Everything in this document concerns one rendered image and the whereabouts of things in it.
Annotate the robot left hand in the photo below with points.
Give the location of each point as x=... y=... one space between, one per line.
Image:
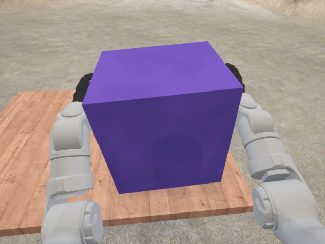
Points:
x=82 y=87

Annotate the robot right hand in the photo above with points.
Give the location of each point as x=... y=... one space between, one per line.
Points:
x=236 y=73

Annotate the left robot upper arm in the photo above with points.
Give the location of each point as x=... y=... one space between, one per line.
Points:
x=77 y=222

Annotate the right robot forearm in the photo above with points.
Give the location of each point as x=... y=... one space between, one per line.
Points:
x=268 y=160

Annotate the right robot upper arm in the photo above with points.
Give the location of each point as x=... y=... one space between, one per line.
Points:
x=287 y=208

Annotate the table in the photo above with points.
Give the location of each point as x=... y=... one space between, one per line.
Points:
x=25 y=127

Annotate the left robot forearm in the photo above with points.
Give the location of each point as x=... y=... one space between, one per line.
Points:
x=70 y=157

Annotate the carton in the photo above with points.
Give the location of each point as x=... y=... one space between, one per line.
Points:
x=163 y=116

